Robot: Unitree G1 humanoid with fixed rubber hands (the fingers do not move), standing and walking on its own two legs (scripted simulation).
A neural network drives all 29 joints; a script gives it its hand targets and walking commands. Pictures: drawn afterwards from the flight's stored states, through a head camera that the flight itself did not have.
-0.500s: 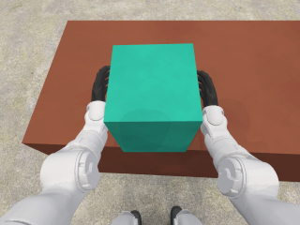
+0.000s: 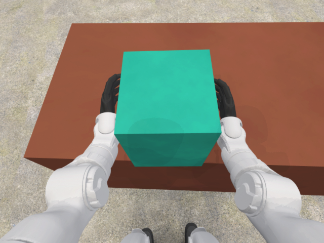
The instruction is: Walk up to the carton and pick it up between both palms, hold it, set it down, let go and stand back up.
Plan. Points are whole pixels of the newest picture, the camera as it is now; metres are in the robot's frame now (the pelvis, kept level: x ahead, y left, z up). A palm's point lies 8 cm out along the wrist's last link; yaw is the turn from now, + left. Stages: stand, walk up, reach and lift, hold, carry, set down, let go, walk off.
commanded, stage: reach and lift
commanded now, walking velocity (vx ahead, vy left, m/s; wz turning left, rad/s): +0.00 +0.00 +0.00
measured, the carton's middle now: (167, 115) +0.43 +0.00 -0.02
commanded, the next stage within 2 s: none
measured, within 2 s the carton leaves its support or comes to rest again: leaves its support in 1.40 s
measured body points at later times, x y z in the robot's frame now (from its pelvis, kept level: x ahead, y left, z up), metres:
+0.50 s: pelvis +0.00 +0.00 +0.00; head +0.12 -0.02 +0.43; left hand +0.45 +0.14 +0.02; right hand +0.44 -0.15 +0.00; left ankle +0.00 +0.11 -0.71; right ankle +0.02 -0.12 -0.71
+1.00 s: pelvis -0.02 -0.01 +0.00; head +0.10 -0.03 +0.43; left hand +0.42 +0.14 +0.02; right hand +0.41 -0.16 +0.01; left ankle +0.00 +0.11 -0.71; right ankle +0.02 -0.12 -0.71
